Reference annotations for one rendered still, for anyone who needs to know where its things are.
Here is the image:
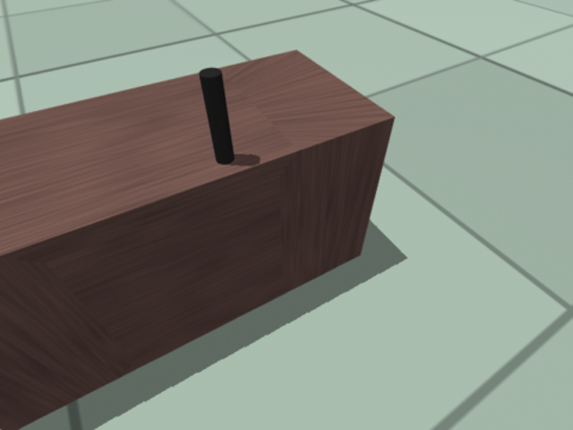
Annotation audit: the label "can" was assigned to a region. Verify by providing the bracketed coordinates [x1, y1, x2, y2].
[199, 68, 235, 165]

